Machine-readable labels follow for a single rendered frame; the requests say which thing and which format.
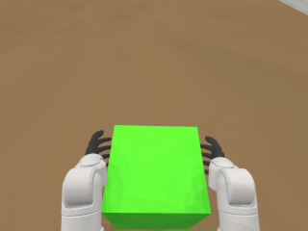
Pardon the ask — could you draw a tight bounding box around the left robot forearm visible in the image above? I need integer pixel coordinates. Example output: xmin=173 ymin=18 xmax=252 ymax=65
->
xmin=61 ymin=153 xmax=108 ymax=231

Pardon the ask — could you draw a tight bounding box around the right robot forearm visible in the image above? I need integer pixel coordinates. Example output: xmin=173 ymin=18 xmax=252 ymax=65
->
xmin=208 ymin=157 xmax=260 ymax=231

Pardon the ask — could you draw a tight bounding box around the left robot hand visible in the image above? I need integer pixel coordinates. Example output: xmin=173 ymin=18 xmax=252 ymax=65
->
xmin=85 ymin=130 xmax=112 ymax=167

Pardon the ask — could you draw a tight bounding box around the right robot hand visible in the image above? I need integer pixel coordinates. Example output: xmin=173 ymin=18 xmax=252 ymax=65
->
xmin=200 ymin=136 xmax=225 ymax=174

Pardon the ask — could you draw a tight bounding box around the carton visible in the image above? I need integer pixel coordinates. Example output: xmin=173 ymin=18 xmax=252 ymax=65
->
xmin=101 ymin=125 xmax=212 ymax=230

